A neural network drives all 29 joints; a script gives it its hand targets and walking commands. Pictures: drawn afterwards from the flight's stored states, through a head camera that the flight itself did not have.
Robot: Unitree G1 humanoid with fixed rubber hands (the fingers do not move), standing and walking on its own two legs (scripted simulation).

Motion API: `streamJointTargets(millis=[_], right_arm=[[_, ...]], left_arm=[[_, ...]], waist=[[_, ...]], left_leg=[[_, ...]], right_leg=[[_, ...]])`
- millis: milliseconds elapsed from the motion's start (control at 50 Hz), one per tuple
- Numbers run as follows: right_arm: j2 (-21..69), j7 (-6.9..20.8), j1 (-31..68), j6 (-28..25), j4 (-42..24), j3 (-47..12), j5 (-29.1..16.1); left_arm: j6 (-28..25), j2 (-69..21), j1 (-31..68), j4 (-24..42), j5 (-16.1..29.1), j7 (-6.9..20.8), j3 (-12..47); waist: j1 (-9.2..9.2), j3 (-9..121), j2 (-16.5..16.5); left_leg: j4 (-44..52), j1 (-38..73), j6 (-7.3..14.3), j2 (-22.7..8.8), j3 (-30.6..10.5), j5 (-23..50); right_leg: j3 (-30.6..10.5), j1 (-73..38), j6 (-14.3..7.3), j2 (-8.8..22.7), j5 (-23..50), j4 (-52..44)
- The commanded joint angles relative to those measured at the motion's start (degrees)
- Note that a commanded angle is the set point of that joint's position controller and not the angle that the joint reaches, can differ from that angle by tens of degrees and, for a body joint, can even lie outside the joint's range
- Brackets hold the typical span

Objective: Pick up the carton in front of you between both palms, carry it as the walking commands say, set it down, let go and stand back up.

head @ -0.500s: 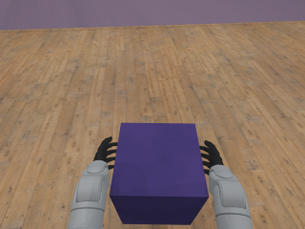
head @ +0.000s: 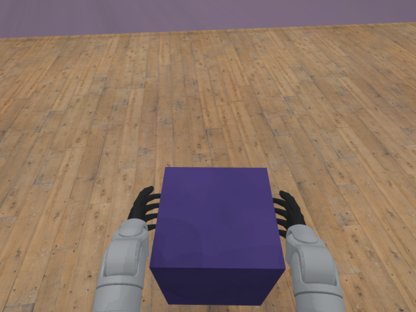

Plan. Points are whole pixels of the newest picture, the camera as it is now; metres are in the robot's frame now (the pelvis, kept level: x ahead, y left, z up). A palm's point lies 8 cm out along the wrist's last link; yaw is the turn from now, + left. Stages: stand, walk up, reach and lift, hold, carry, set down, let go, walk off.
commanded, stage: hold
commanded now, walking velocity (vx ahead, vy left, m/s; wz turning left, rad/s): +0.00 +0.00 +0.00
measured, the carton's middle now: (215, 239) +0.29 +0.00 -0.04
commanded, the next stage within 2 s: set down in 0.66 s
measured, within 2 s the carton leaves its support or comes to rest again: neither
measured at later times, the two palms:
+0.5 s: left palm (130, 250) +0.22 +0.15 +0.05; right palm (300, 244) +0.24 -0.15 +0.04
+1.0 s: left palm (139, 232) +0.27 +0.15 +0.02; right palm (291, 224) +0.30 -0.15 +0.02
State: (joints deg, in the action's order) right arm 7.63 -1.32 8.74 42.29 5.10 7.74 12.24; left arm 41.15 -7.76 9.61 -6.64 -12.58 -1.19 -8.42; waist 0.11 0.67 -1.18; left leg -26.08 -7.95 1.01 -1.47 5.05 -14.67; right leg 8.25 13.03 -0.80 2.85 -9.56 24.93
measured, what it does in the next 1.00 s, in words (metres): shifts its weight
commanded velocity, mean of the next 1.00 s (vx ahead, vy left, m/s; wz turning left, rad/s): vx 0.00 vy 0.00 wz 0.00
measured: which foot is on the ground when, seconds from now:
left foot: down 0.00-1.00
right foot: down 0.00-1.00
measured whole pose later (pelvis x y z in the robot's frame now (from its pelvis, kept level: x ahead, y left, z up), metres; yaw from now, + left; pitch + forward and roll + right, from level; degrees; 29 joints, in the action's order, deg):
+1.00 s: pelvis -0.04 -0.03 -0.01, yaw +6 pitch -6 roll +0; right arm 11.4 2.9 28.2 33.6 28.7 26.9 23.4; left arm 31.0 -11.7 28.8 -30.7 -25.3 3.4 -29.3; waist 0.9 -4.2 -2.1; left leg -34.0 -11.2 -0.3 0.1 -4.1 -17.4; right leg 2.0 13.6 -1.9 -1.5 -12.5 31.6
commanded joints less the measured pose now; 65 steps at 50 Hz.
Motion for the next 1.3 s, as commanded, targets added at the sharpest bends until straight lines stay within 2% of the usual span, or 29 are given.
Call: streamJointTargets(millis=[0,20,40,100,220,400,540,680,800,860,920,980,1020,1080,1180,1280], right_arm=[[46.84,11.07,21.57,-2.72,-6.62,-29.81,-11.46],[46.65,11.03,21.73,-2.77,-6.83,-29.96,-11.73],[46.1,11.25,22.6,-3.09,-6.96,-30.17,-12.22],[47.08,11.15,22.93,-3.48,-6.29,-30.6,-12.13],[48.07,11.35,24.19,-3.18,-2.14,-27.82,-9.99],[52.48,14.05,30.82,-2.4,1.78,-27.56,-10.66],[55.3,16.75,35.01,-2.33,5.53,-26.85,-11.21],[57.04,17.39,37.26,-2.01,10.21,-24.33,-10.78],[57.04,16.85,43.22,-3.67,18.46,-16.97,-7.73],[54.03,15.96,46.35,-5.79,23.44,-10.79,-3.96],[48.26,14.25,47.61,-8.69,26.61,-3.65,0.89],[41.55,12.73,46.44,-12.92,28.5,1.57,4.95],[38.01,12.21,45.25,-16.73,28.45,2.79,6.38],[37.09,12.03,44.39,-23.25,28.52,0.14,5.63],[42.68,12.63,47.73,-32.58,28.42,-9.97,0.73],[44.68,12.54,51.89,-36.98,23.36,-19.24,-3.88]], left_arm=[[-2.23,-47.21,19.4,4.59,10.32,11.24,28.39],[-2.45,-46.66,18.54,3.89,10.35,11.0,27.39],[-2.67,-46.64,18.96,3.33,10.03,10.79,27.01],[-3.06,-47.21,20.62,3.55,10.67,10.98,28.09],[-2.56,-48.35,25.28,1.16,11.32,12.56,28.6],[-3.11,-52.39,29.82,-5.05,10.52,14.54,25.62],[-3.99,-55.0,33.41,-8.7,10.09,16.29,23.51],[-3.72,-54.91,37.95,-11.66,9.85,18.08,21.46],[-5.34,-53.39,44.1,-19.17,5.82,18.78,14.75],[-7.36,-51.53,46.92,-24.24,1.77,17.63,8.85],[-9.91,-47.64,47.43,-27.7,-2.98,15.19,1.87],[-13.84,-42.93,45.73,-29.39,-6.6,12.75,-3.23],[-17.28,-40.41,44.49,-28.98,-7.27,11.72,-4.3],[-23.44,-39.96,43.58,-27.85,-5.6,10.96,-1.87],[-32.51,-46.75,45.72,-27.47,-0.05,9.98,9.44],[-36.72,-49.07,49.85,-22.16,5.65,8.22,20.77]], waist=[[-0.71,12.66,0.0],[-0.46,13.53,0.52],[-0.91,13.91,-1.3],[-0.69,13.99,0.71],[1.1,9.27,-0.35],[0.11,6.43,-0.28],[-0.28,6.8,0.69],[0.13,6.21,3.22],[0.05,3.97,2.34],[0.27,2.22,1.48],[0.57,0.9,0.74],[0.58,2.03,0.35],[0.73,4.98,0.41],[0.69,12.11,0.57],[0.34,30.65,0.71],[1.06,56.39,1.85]], left_leg=[[5.42,2.14,-0.19,4.94,-11.25,28.46],[5.48,4.59,-0.24,5.22,-11.49,30.47],[6.81,4.42,-0.28,5.35,-11.31,26.01],[6.54,5.56,-0.51,5.39,-11.41,26.97],[8.44,0.3,-0.34,5.17,-11.03,12.03],[10.88,-9.19,2.1,3.9,-11.25,-4.62],[9.42,-9.49,2.83,4.05,-10.52,-8.89],[6.38,-6.69,2.04,5.36,-9.7,-6.34],[4.46,-9.4,2.11,5.46,-9.73,-8.48],[3.19,-12.23,2.38,5.36,-9.76,-9.28],[0.61,-15.8,2.22,5.63,-9.6,-8.59],[-2.17,-19.66,1.54,6.38,-9.34,-5.54],[-4.67,-22.31,0.86,6.82,-9.15,-1.34],[-9.04,-25.61,-0.03,7.77,-8.83,5.25],[-17.43,-32.41,-2.18,8.8,-8.51,13.65],[-27.02,-38.93,-3.23,9.54,-8.83,25.29]], right_leg=[[-12.76,-18.61,-0.56,-6.91,25.61,-1.82],[-12.92,-18.14,0.29,-7.33,27.7,-1.97],[-12.76,-19.36,0.39,-7.6,24.08,-2.41],[-12.5,-18.33,0.74,-8.37,22.03,-2.73],[-11.86,-17.61,-0.57,-8.22,8.83,-3.97],[-11.27,-21.25,0.07,-7.4,-0.85,-3.18],[-12.46,-19.84,0.74,-6.4,-9.03,-4.37],[-15.45,-16.42,0.61,-4.07,-15.36,-7.64],[-15.48,-15.12,0.69,-3.94,-17.61,-6.31],[-14.8,-14.12,0.41,-4.52,-16.42,-4.27],[-13.79,-10.62,-0.15,-5.48,-13.06,-0.79],[-12.84,-6.06,-0.59,-6.36,-6.23,3.55],[-12.57,-2.55,-0.58,-6.89,0.72,6.95],[-12.15,1.65,-0.16,-7.5,9.55,12.22],[-11.88,6.79,0.17,-8.89,19.42,22.09],[-12.36,9.1,0.34,-9.3,32.65,33.02]])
